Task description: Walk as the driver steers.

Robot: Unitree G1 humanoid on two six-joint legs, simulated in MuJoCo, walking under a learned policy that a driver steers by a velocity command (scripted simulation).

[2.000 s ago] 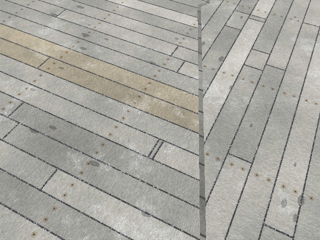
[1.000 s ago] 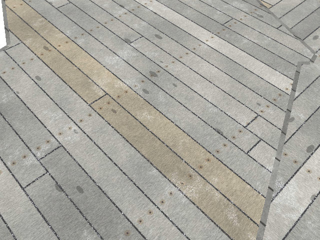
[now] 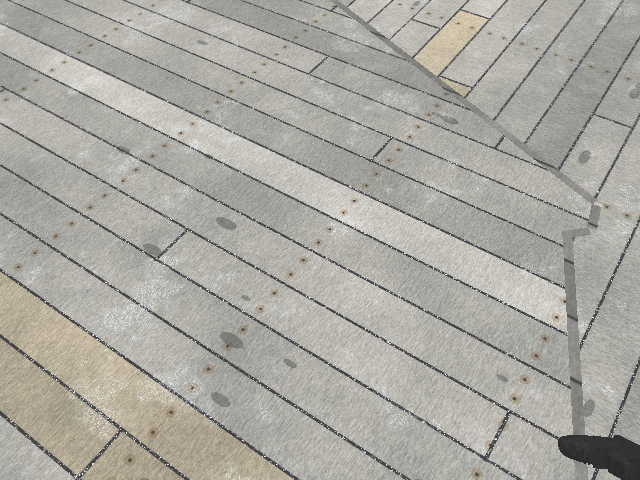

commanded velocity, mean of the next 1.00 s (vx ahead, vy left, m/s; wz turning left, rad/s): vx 0.43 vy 0.00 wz -0.33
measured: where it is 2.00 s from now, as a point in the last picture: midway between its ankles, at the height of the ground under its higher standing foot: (438, 408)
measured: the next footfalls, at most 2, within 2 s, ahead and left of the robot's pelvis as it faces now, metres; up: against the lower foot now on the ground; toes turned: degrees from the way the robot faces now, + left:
left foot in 0.04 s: +0.20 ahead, +0.14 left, +0.00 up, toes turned -6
right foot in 0.56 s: +0.42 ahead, -0.19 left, +0.00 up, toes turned -22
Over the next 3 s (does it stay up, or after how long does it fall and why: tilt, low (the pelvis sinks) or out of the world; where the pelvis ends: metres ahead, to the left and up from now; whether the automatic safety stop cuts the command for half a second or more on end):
stays up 1.21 -0.11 0.00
